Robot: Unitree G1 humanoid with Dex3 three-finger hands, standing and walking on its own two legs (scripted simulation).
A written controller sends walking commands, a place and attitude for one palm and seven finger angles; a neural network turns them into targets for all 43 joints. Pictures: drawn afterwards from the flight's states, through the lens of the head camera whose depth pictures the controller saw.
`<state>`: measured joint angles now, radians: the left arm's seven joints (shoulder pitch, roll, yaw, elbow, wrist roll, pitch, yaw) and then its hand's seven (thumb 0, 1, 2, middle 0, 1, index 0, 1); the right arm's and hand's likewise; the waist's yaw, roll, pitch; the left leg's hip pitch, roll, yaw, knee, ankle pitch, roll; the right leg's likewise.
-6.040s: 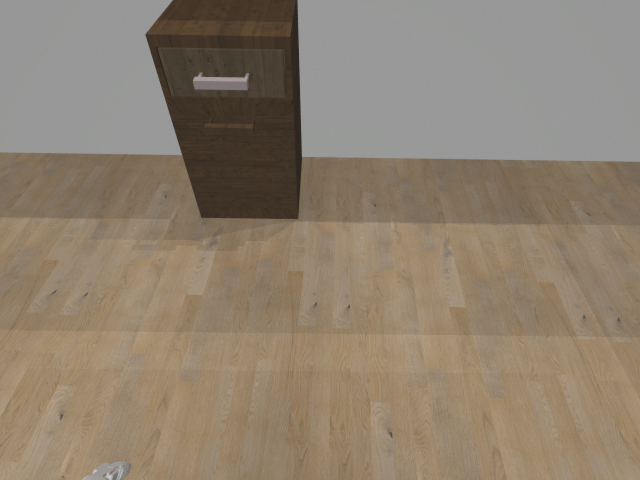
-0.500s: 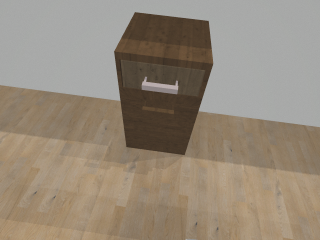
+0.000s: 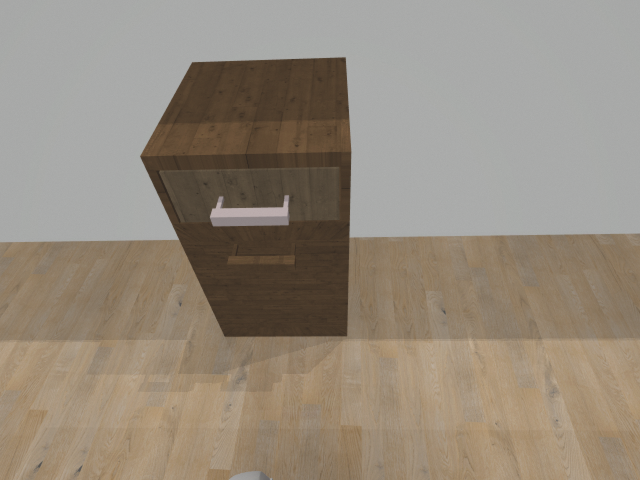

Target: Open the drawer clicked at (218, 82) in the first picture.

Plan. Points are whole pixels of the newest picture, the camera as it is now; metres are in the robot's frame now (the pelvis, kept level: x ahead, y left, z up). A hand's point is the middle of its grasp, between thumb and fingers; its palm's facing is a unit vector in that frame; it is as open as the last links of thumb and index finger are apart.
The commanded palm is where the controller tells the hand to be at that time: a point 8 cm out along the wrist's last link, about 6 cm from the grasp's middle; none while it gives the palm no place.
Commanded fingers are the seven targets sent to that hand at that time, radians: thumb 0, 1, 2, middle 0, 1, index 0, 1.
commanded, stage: take the last steps up to it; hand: left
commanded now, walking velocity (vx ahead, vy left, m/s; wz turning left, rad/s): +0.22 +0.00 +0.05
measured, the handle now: (252, 208) +0.68 +0.18 -0.11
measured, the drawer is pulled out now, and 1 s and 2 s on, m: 0.00 0.00 0.00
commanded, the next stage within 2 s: come to a stop and stand still in 0.16 s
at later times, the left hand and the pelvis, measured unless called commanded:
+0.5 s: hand out of the picture +0.15 +0.17 -0.18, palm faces +0.08 -0.98 -0.18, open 7.4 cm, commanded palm none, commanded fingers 0.00 0.90 0.90 -0.20 -0.30 -0.20 -0.30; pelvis +0.15 +0.00 +0.00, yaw +0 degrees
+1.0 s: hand (241, 462) +0.18 +0.13 -0.14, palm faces +0.09 -0.94 -0.32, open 7.4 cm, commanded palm none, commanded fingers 0.00 0.90 0.90 -0.20 -0.30 -0.20 -0.30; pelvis +0.14 -0.07 +0.00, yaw +2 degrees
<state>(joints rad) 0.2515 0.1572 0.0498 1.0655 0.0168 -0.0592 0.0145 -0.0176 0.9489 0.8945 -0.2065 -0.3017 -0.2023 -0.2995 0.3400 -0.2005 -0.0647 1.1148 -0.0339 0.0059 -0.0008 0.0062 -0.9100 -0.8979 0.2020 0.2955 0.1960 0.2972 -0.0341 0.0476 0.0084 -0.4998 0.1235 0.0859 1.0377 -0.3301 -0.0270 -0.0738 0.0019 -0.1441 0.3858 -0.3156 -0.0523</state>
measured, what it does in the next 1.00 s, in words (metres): walks ahead: left foot, then right foot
